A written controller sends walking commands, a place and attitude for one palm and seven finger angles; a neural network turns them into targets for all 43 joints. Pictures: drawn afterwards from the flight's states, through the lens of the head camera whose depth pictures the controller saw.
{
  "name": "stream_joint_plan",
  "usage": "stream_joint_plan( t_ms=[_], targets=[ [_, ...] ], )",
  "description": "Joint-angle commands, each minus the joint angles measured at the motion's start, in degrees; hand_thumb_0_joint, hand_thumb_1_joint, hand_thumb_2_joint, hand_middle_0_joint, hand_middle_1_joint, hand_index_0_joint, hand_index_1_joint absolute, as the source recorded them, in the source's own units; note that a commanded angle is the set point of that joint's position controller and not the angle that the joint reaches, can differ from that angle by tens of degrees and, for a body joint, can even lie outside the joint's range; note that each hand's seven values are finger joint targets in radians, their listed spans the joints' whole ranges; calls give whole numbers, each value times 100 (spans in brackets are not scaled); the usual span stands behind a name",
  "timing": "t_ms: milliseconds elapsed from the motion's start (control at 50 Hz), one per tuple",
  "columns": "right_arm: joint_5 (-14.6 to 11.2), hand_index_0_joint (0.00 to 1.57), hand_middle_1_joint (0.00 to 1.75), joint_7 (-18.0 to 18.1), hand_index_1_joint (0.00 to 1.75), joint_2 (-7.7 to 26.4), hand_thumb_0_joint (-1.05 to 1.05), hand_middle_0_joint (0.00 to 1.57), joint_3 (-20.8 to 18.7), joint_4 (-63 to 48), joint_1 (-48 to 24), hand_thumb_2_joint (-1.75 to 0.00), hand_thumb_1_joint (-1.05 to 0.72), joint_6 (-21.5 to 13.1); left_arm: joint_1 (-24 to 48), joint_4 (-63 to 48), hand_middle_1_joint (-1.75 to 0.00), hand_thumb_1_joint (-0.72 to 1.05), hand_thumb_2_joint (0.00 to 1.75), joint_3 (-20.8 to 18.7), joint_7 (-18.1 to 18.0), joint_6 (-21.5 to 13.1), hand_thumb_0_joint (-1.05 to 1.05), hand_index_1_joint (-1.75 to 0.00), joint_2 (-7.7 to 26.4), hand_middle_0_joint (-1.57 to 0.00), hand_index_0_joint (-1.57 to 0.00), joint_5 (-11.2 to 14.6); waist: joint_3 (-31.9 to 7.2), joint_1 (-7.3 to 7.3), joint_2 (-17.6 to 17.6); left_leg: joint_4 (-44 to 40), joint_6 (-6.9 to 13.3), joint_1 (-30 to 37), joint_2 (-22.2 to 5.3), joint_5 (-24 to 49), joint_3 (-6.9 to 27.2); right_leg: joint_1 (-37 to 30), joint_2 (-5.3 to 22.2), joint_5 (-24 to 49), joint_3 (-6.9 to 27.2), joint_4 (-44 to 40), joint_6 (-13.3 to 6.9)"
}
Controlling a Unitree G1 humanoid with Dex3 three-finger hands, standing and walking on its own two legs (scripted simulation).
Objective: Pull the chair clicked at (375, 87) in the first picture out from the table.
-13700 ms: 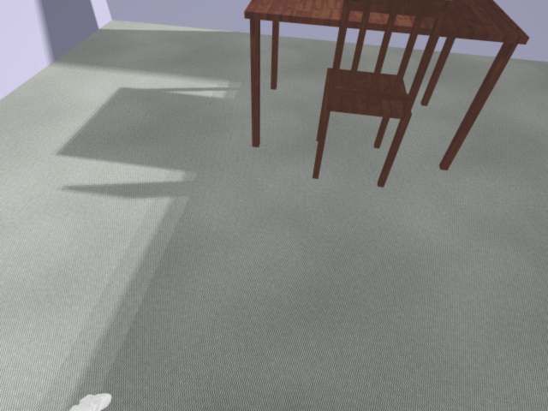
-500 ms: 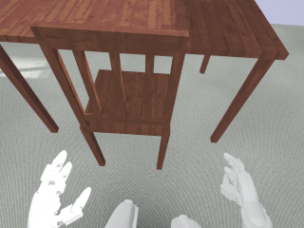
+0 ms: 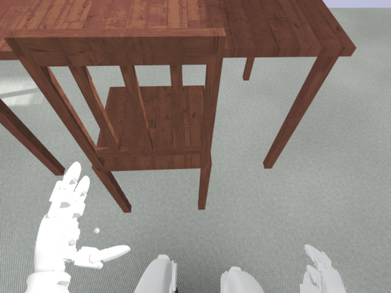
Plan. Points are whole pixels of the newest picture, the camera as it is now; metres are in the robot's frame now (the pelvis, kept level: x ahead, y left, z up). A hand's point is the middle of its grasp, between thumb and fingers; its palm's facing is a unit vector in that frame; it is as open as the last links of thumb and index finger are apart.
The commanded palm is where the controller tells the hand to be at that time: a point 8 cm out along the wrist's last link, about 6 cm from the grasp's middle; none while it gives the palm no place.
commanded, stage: raise the hand toward the chair's back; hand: left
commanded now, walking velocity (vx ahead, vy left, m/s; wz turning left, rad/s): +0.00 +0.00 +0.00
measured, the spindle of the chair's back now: (139, 114) +0.51 +0.17 +0.02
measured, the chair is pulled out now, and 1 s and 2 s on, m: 0.00 0.00 0.00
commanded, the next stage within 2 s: aim the fingers beside a spindle in 1.04 s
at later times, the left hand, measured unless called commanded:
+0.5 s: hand (75, 214) +0.24 +0.22 +0.06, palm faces +0.10 -0.99 -0.04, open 16.9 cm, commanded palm +0.23 +0.28 +0.07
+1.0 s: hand (77, 206) +0.26 +0.23 +0.05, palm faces +0.09 -1.00 -0.05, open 17.0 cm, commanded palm +0.23 +0.28 +0.07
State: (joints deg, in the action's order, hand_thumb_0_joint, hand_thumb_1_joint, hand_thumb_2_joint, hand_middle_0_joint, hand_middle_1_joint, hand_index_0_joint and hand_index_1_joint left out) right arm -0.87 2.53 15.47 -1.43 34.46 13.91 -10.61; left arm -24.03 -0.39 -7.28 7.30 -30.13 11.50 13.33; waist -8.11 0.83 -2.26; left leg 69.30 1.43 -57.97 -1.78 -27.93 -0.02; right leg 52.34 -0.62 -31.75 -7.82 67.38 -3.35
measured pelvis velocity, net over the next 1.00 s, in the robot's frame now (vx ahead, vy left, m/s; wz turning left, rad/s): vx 0.01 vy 0.02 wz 0.00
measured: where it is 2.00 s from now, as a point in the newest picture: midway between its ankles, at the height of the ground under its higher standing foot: outside the picture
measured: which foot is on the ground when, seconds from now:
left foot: down 0.00-1.00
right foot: down 0.00-1.00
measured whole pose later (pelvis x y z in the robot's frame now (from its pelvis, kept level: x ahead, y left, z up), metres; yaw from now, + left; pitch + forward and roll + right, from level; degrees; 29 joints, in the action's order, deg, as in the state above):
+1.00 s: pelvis +0.01 +0.02 +0.02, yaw +0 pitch +15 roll -4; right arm -1.0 2.0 14.4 1.4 31.8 12.7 -9.4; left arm -15.2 6.9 -11.1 10.5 -23.7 14.1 15.1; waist -7.5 1.0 -2.2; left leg 64.2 3.1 -52.8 -0.9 -26.8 -0.6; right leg 46.6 -0.2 -29.6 -7.1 60.9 -1.4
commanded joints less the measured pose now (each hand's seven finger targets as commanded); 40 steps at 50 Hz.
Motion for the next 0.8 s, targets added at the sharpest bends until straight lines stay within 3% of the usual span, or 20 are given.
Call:
stream_joint_plan(
  t_ms=[0, 40, 80, 140, 180, 220, 280, 300, 340, 380, 400, 460, 520, 540, 580, 640, 680, 700, 760, 780],
  targets=[
    [-120, 20, 30, 156, 30, 610, 0, 20, -224, -1131, -435, -90, -90, -434, 109, -1060, -10, -36, 36, -455, 449, 44, 0, -10, 824, -7, -7, 291, -1604, -117, 52, -1070, 67, 1128, 133, 672, 215, -1080, 102, 304, 953, -1574, 223],
    [-95, 20, 30, 173, 30, 523, 0, 20, -217, -1174, -437, -90, -90, -425, 282, -1609, -9, -41, 34, -723, 217, 108, 0, -9, 943, -7, -7, 347, -1885, -216, -201, -1253, 64, 1540, 130, 1036, 220, -1274, 64, 854, 735, -1461, 211],
    [-44, 20, 30, 162, 30, 447, 0, 20, -215, -1125, -415, -90, -90, -387, 244, -1852, -9, -45, 32, -983, -143, 79, 0, -9, 1061, -6, -6, 315, -1918, -289, -354, -1372, 29, 1821, 99, 1416, 274, -1220, 0, 1269, 516, -1322, 181],
    [19, 20, 30, 68, 30, 393, 0, 20, -168, -1031, -394, -90, -90, -348, 295, -1577, -8, -50, 30, -592, -411, -20, 0, -8, 596, -6, -6, 182, -1390, -87, -324, -1377, -22, 1930, 55, 1643, 350, -841, -23, 1467, 351, -1232, 167],
    [29, 20, 30, 18, 30, 481, 0, 20, -141, -1004, -410, -90, -90, -278, 333, -909, -8, -50, 30, -310, -330, 61, 0, -8, 425, -6, -6, 10, -880, 102, -122, -1369, -14, 1700, 22, 1305, 413, -461, -45, 1173, 310, -1265, 181],
    [10, 20, 30, 4, 30, 582, 0, 20, -98, -1077, -394, -90, -90, -227, 492, -472, -8, -50, 30, -69, -57, 207, 0, -8, 370, -6, -6, -51, -588, 170, 36, -1401, -10, 1439, 40, 838, 440, -354, -50, 858, 318, -1317, 184],
    [-60, 20, 30, 64, 30, 689, 0, 20, -69, -1221, -369, -90, -90, -208, 750, -408, -8, -50, 30, -123, 358, 435, 0, -8, 609, -6, -6, 30, -752, 126, 31, -1507, 12, 1507, 66, 629, 450, -551, -55, 714, 378, -1452, 170],
    [-70, 20, 30, 84, 30, 692, 0, 20, -76, -1250, -330, -90, -90, -206, 823, -602, -8, -50, 30, -292, 423, 476, 0, -8, 741, -6, -6, 107, -1037, 56, -37, -1546, 10, 1667, 81, 771, 448, -761, -45, 834, 380, -1471, 165],
    [-60, 20, 30, 126, 30, 659, 0, 20, -89, -1310, -314, -90, -90, -211, 915, -1043, -8, -50, 30, -630, 414, 475, 0, -8, 982, -6, -6, 202, -1515, -62, -158, -1606, -12, 2075, 59, 1201, 468, -993, -47, 1134, 351, -1452, 163],
    [-29, 20, 30, 143, 30, 603, 0, 20, -68, -1260, -310, -90, -90, -219, 1014, -1386, -8, -50, 30, -988, 248, 374, 0, -8, 1236, -6, -6, 279, -1714, -150, -259, -1622, -43, 2266, 45, 1501, 479, -1108, -63, 1294, 337, -1432, 156],
    [-15, 20, 30, 127, 30, 540, 0, 20, -51, -1254, -340, -90, -90, -229, 1044, -1521, -8, -50, 30, -947, 159, 297, 0, -8, 1132, -6, -6, 302, -1686, -168, -475, -1661, -66, 2363, 55, 1586, 486, -1077, -55, 1309, 333, -1439, 149],
    [22, 20, 30, 81, 30, 515, 0, 20, -34, -1080, -330, -90, -90, -248, 1121, -1219, -8, -50, 30, -831, -29, 105, 0, -8, 943, -6, -6, 219, -1294, -47, -484, -1654, -129, 2341, 0, 1632, 568, -725, -62, 1240, 259, -1357, 144],
    [14, 20, 30, 47, 30, 624, 0, 20, -49, -995, -295, -90, -90, -218, 1223, -523, -8, -50, 30, -641, 133, 184, 0, -8, 830, -6, -6, 128, -990, 110, -256, -1621, -105, 2029, 5, 1271, 560, -539, -58, 1064, 254, -1379, 168],
    [-3, 20, 30, 50, 30, 659, 0, 20, -52, -1010, -297, -90, -90, -204, 1142, -284, -8, -50, 30, -554, 250, 274, 0, -8, 747, -6, -6, 132, -903, 95, -201, -1666, -103, 1924, 15, 1074, 563, -547, -59, 954, 251, -1403, 169],
    [-63, 20, 30, 66, 30, 719, 0, 20, -57, -1091, -299, -90, -90, -191, 986, -64, -8, -50, 30, -460, 483, 482, 0, -8, 714, -6, -6, 192, -921, 63, -114, -1752, -78, 1885, 33, 932, 559, -686, -63, 889, 269, -1500, 161],
    [-110, 20, 30, 115, 30, 758, 0, 20, -97, -1205, -264, -90, -90, -201, 1008, -478, -8, -50, 30, -675, 632, 656, 0, -8, 950, -6, -6, 358, -1359, -43, -46, -1797, -35, 2070, 69, 1186, 471, -1169, -52, 1131, 320, -1645, 176],
    [-79, 20, 30, 134, 30, 724, 0, 20, -109, -1195, -276, -90, -90, -220, 944, -810, -8, -50, 30, -988, 478, 585, 0, -8, 1221, -6, -6, 370, -1606, -134, -57, -1794, -46, 2224, 48, 1486, 481, -1312, -63, 1298, 323, -1612, 175],
    [-58, 20, 30, 116, 30, 672, 0, 20, -99, -1199, -268, -90, -90, -235, 1040, -1104, -8, -50, 30, -982, 372, 477, 0, -8, 1204, -6, -6, 364, -1653, -145, -279, -1800, -65, 2355, 53, 1676, 473, -1299, -53, 1398, 322, -1586, 169],
    [17, 20, 30, 57, 30, 576, 0, 20, -80, -1061, -273, -90, -90, -257, 1139, -1118, -8, -50, 30, -974, 6, 150, 0, -8, 1080, -6, -6, 275, -1313, -77, -370, -1765, -112, 2323, 16, 1656, 506, -944, -53, 1275, 269, -1490, 166],
    [38, 20, 30, 47, 30, 585, 0, 20, -89, -1000, -290, -90, -90, -251, 1138, -968, -8, -50, 30, -1016, -71, 78, 0, -8, 1112, -6, -6, 222, -1176, -49, -258, -1729, -105, 2201, 4, 1563, 508, -858, -66, 1219, 269, -1472, 164]
  ],
)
